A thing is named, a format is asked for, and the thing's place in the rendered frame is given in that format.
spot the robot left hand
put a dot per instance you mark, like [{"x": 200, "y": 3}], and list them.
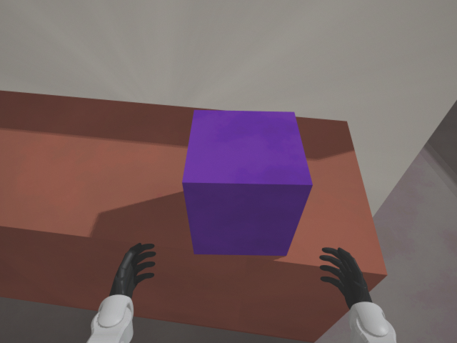
[{"x": 126, "y": 277}]

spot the carton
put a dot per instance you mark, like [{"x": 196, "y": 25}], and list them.
[{"x": 246, "y": 182}]

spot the pedestal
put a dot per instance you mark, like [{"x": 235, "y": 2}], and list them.
[{"x": 84, "y": 180}]

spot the robot left forearm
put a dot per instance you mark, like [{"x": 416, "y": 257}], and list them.
[{"x": 113, "y": 322}]

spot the robot right forearm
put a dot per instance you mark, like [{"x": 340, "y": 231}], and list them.
[{"x": 368, "y": 324}]

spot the robot right hand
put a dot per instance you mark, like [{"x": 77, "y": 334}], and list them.
[{"x": 351, "y": 282}]

